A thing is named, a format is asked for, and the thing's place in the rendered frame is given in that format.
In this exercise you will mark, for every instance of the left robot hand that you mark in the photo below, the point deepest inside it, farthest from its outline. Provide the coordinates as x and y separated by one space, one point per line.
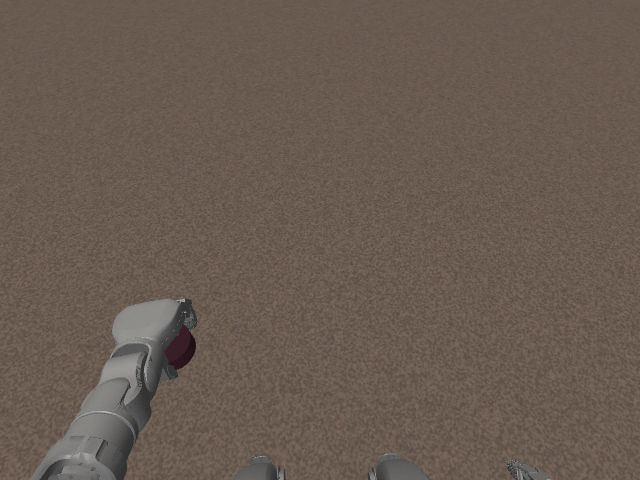
159 321

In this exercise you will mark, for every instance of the right robot hand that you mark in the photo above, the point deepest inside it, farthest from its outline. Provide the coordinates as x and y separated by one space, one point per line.
521 471

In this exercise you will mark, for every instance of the tin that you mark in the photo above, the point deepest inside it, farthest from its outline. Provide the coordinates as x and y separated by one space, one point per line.
181 349

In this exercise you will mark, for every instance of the left robot arm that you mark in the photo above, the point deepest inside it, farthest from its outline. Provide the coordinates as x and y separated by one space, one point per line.
102 435

